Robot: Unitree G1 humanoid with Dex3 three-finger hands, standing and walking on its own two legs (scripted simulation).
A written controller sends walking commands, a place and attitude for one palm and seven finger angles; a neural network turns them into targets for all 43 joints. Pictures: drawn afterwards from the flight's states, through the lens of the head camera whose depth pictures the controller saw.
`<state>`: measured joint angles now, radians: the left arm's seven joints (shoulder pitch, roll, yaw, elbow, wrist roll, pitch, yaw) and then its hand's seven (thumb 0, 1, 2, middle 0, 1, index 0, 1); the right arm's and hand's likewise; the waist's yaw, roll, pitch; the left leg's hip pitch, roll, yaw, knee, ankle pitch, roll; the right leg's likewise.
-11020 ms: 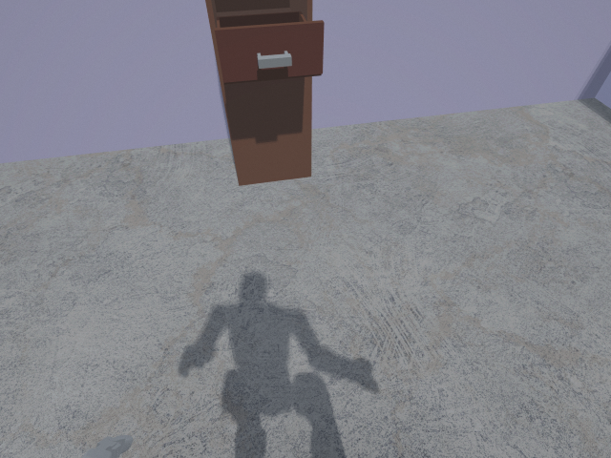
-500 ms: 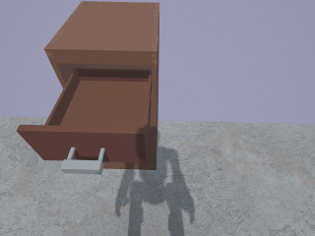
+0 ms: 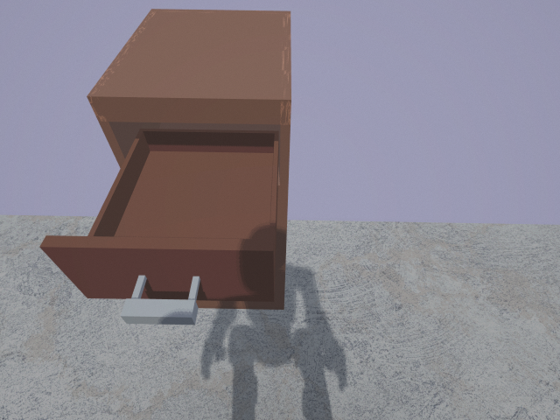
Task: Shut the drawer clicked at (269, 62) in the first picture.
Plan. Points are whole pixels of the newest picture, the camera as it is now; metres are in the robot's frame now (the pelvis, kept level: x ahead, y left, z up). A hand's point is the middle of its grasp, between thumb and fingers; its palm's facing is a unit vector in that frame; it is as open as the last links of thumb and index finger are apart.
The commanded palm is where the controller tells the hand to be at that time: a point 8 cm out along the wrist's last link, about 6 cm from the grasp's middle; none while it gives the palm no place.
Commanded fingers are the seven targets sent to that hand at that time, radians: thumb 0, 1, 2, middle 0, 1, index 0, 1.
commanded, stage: look again from close up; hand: left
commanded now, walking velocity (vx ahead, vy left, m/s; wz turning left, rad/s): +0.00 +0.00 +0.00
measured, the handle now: (164, 297) +0.29 +0.20 +0.00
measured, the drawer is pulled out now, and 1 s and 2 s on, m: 0.30 0.29 0.29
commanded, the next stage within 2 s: raise the hand and make a fist in 0.02 s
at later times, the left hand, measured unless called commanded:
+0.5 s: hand out of the picture +0.11 +0.14 -0.04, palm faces +0.12 -0.99 +0.00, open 6.4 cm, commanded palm +0.09 +0.21 -0.03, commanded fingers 0.00 0.90 0.90 -0.60 -0.73 -0.60 -0.73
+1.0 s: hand (148, 412) +0.13 +0.17 +0.02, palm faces +0.09 -0.99 -0.09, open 3.7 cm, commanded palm +0.08 +0.22 +0.03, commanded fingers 0.00 0.90 0.90 -1.10 -1.27 -1.10 -1.27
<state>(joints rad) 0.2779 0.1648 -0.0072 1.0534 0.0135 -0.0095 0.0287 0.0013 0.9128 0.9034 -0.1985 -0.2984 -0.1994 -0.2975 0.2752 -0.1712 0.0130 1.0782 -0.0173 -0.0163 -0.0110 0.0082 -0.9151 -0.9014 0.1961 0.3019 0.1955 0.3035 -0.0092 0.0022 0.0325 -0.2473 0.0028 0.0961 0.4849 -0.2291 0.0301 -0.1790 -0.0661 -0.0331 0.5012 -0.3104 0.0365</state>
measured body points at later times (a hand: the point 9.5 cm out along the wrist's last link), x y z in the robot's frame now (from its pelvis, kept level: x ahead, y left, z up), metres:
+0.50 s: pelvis -0.02 -0.03 -0.05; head +0.00 -0.02 +0.40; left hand +0.10 +0.19 -0.04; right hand +0.21 -0.27 -0.09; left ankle +0.02 +0.10 -0.74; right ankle -0.03 -0.14 -0.74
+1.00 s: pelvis -0.02 -0.04 -0.06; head +0.00 -0.05 +0.39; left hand +0.12 +0.22 +0.03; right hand +0.14 -0.29 -0.14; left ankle +0.02 +0.10 -0.74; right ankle -0.03 -0.14 -0.74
